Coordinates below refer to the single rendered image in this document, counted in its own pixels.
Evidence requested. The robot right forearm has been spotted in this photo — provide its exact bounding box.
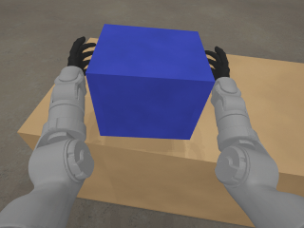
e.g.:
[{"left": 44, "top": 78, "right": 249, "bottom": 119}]
[{"left": 210, "top": 77, "right": 271, "bottom": 157}]

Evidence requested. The left robot upper arm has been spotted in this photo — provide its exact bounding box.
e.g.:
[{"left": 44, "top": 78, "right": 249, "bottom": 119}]
[{"left": 0, "top": 138, "right": 94, "bottom": 228}]

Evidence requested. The robot left forearm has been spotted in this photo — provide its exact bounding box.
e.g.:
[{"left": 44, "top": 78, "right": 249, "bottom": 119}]
[{"left": 28, "top": 66, "right": 87, "bottom": 181}]

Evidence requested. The carton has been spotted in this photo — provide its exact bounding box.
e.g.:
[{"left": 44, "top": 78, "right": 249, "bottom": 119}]
[{"left": 85, "top": 24, "right": 216, "bottom": 140}]

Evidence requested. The pedestal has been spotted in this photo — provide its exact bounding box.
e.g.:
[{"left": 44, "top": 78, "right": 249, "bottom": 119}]
[{"left": 17, "top": 37, "right": 304, "bottom": 228}]

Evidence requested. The right robot upper arm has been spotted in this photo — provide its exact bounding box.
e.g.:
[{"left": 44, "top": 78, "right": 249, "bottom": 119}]
[{"left": 215, "top": 145, "right": 304, "bottom": 228}]

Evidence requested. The right robot hand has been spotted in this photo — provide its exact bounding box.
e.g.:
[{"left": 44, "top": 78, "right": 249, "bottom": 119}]
[{"left": 205, "top": 47, "right": 230, "bottom": 81}]

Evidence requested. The left robot hand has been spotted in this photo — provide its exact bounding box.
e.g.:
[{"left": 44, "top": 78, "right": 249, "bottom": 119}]
[{"left": 67, "top": 36, "right": 96, "bottom": 76}]

